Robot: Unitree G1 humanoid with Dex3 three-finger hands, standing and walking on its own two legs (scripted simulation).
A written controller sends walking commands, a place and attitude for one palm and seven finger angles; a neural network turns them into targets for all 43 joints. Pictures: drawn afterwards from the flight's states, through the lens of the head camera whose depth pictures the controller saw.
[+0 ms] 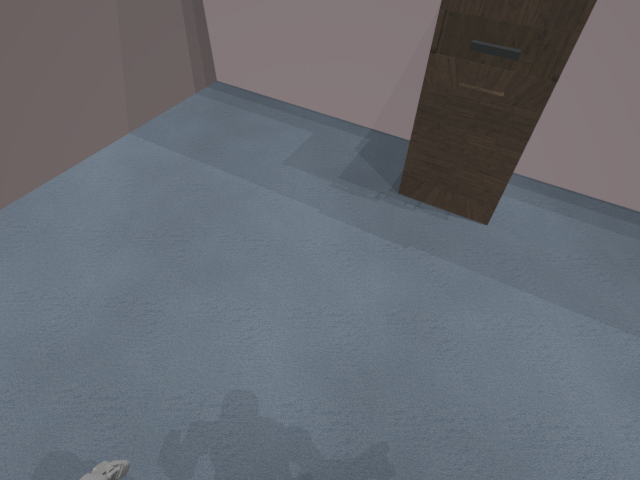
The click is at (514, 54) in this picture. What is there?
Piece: drawer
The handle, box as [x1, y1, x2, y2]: [469, 39, 521, 59]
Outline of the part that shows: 469,49 517,59 521,48 514,49 478,41 478,39 472,40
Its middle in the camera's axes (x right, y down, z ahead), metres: +0.58 -0.63 +1.28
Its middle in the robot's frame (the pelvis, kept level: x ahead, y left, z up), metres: +1.40 -0.51 -0.02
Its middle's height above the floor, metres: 0.75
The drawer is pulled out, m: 0.00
